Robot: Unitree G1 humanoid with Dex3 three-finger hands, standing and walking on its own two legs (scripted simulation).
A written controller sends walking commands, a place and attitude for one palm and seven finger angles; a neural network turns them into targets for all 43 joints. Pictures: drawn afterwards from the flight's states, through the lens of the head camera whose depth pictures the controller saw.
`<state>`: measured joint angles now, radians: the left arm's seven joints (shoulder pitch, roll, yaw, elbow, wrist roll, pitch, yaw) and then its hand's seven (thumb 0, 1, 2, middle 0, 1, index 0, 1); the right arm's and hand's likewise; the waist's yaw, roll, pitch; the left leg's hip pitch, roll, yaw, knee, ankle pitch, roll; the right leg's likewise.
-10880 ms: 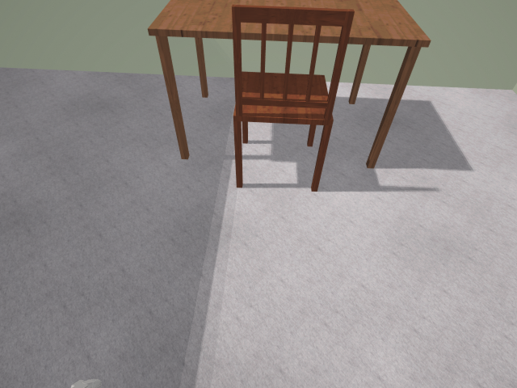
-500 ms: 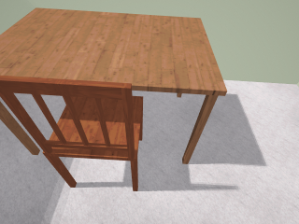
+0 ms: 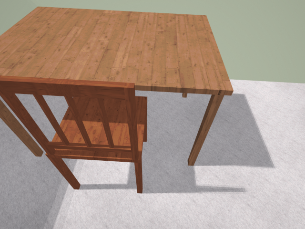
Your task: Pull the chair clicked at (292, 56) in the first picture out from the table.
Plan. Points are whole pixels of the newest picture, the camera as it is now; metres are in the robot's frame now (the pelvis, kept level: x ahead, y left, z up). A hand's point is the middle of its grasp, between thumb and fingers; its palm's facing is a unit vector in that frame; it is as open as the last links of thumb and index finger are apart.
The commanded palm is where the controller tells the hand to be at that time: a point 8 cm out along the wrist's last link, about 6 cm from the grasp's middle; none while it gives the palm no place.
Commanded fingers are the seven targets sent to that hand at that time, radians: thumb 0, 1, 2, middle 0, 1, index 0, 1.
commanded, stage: raise the hand toward the chair's back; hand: left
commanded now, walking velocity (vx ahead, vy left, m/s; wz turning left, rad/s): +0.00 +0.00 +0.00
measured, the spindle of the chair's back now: (80, 124) +0.46 +0.31 -0.07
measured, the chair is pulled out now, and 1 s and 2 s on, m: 0.00 0.00 0.00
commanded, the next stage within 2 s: none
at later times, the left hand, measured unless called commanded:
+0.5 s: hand out of the picture +0.14 +0.17 -0.07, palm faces +0.10 -0.99 -0.06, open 10.4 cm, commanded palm +0.13 +0.22 -0.06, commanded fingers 0.00 0.22 0.61 -0.13 -0.19 -0.13 -0.19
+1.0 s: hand (89, 210) +0.17 +0.18 -0.05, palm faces -0.01 -1.00 -0.05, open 14.7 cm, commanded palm +0.15 +0.24 -0.05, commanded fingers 0.00 -0.36 0.36 -0.07 -0.10 -0.07 -0.10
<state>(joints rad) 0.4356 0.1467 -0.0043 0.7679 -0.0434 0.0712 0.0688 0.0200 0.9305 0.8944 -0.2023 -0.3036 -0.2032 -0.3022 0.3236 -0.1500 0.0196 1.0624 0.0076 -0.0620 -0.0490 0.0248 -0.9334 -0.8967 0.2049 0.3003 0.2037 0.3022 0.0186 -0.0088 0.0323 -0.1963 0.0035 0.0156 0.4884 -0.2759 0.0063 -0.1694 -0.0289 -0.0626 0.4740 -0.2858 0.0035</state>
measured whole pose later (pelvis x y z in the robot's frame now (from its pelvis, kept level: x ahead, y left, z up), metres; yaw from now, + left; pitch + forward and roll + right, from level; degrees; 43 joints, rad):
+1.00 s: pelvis -0.04 +0.00 -0.10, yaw +0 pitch +16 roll -2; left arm 0.42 0.22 0.15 -0.02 -0.24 -0.42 -0.23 0.00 -0.13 0.45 -0.10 -0.14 -0.10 -0.14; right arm 0.24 -0.24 -0.04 0.56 0.02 -0.21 -0.07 0.02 -0.91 -0.90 0.20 0.30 0.20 0.30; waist -0.02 0.02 -0.15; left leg -0.96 0.03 -0.03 1.20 -0.52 0.00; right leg -0.90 -0.02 -0.09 1.16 -0.53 -0.01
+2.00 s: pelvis -0.03 +0.00 -0.08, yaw +0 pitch +16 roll -2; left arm 0.29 0.25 0.22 0.08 -0.27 -0.38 -0.28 -0.01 -0.50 0.30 -0.06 -0.08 -0.06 -0.08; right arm 0.23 -0.23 0.00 0.55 0.02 -0.18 -0.05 0.02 -0.91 -0.90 0.21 0.30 0.20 0.30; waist -0.02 0.03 -0.14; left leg -0.88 0.03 -0.03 1.12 -0.51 0.00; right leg -0.83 -0.02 -0.09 1.08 -0.52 -0.01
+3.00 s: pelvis -0.03 +0.00 -0.10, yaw -1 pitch +20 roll -2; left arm -0.01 0.25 0.21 0.31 -0.22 -0.40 -0.23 -0.01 -0.50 0.30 -0.06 -0.08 -0.06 -0.08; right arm 0.22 -0.24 0.01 0.56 0.01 -0.13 -0.04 0.02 -0.91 -0.90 0.21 0.30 0.21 0.30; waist -0.04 0.02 -0.15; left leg -1.03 0.03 -0.02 1.22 -0.53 0.01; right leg -0.98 -0.02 -0.07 1.18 -0.54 0.00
